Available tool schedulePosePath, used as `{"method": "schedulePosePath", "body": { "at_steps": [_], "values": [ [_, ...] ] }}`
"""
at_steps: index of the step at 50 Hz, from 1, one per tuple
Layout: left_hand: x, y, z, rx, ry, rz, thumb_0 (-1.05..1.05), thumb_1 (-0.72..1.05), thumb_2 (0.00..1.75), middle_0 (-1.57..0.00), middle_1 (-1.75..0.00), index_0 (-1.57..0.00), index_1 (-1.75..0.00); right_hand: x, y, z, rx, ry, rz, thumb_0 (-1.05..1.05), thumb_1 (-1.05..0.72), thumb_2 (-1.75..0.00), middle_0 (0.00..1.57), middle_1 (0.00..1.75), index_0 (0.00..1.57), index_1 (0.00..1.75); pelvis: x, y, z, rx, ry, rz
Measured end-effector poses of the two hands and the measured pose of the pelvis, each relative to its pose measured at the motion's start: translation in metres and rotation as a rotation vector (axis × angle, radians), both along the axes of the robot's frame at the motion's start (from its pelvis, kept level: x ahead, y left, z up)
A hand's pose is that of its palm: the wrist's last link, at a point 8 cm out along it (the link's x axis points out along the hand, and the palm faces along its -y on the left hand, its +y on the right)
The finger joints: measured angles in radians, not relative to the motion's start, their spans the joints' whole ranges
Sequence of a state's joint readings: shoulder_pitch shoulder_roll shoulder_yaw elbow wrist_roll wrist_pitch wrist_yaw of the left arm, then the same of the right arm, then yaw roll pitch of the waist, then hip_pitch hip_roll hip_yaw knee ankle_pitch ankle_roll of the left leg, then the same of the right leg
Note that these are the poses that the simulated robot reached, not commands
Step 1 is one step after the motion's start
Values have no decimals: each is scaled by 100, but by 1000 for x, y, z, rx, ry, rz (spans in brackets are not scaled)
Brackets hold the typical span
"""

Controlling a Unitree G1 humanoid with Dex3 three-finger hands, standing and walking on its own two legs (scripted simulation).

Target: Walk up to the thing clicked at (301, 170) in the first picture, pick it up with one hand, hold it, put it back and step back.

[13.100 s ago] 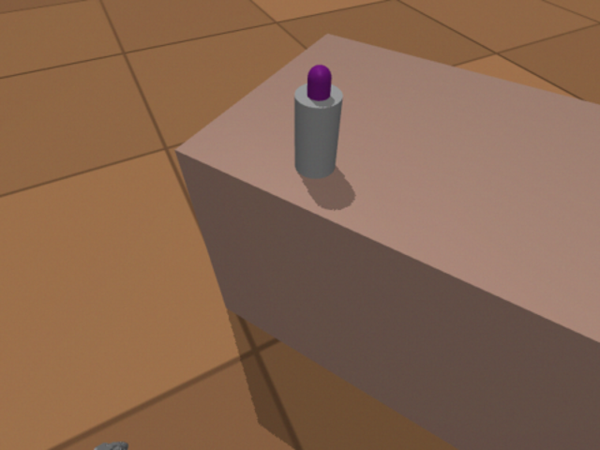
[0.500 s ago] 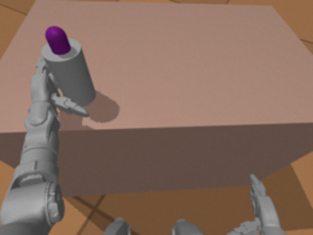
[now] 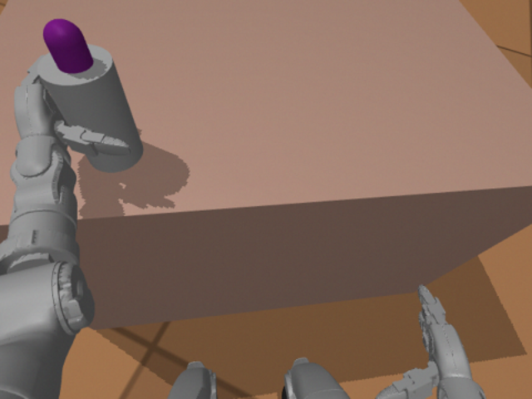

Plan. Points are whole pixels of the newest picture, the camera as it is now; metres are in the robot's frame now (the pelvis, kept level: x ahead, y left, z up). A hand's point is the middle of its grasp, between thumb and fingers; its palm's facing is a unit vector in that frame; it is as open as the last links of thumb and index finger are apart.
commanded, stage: close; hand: left
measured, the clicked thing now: (92, 100) +0.50 +0.21 +0.14
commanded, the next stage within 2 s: settle in 0.30 s
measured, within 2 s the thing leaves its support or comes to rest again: leaves its support in 1.10 s
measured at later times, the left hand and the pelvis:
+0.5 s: hand (92, 118) +0.48 +0.21 +0.12, palm faces +0.19 -0.98 +0.01, open 11.6 cm; pelvis +0.02 +0.00 +0.00, yaw +0 degrees
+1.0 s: hand (96, 128) +0.46 +0.20 +0.12, palm faces +0.18 -0.98 -0.04, open 11.6 cm; pelvis +0.02 +0.00 +0.01, yaw +0 degrees
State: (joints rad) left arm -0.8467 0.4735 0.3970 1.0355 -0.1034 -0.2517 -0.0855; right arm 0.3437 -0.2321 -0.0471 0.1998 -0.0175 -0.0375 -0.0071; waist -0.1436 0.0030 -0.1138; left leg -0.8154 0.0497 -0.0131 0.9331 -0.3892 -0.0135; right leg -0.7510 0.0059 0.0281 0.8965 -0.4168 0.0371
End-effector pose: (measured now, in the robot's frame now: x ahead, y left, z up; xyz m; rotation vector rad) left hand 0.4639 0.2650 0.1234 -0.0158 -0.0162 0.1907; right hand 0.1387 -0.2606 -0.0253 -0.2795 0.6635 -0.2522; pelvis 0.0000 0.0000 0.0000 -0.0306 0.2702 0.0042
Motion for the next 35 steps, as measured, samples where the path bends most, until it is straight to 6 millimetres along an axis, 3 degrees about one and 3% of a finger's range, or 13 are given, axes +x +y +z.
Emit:
{"method": "schedulePosePath", "body": {
  "at_steps": [11,22,28,35],
  "values": [
    [-4,-1,-5,8,19,-9,-1,-45,43,-77,-63,-78,-62,12,11,-2,25,4,24,-1,51,-5,5,5,5,5,11,4,2,-5,4,1],
    [-12,-3,-5,6,7,0,-1,-54,81,-70,-81,-71,-80,18,13,-4,52,12,22,-1,50,-6,5,5,5,5,17,4,4,-1,-12,0],
    [-14,-5,-4,24,13,-2,-1,-50,104,-65,-87,-66,-87,16,7,-6,54,32,6,-1,50,-6,5,5,5,6,17,3,4,2,-18,-1],
    [-20,-7,-3,20,35,-4,0,-55,109,-64,-92,-64,-93,20,4,-2,51,17,-1,-1,50,-7,5,5,5,6,19,1,7,5,-35,0]
  ]
}}
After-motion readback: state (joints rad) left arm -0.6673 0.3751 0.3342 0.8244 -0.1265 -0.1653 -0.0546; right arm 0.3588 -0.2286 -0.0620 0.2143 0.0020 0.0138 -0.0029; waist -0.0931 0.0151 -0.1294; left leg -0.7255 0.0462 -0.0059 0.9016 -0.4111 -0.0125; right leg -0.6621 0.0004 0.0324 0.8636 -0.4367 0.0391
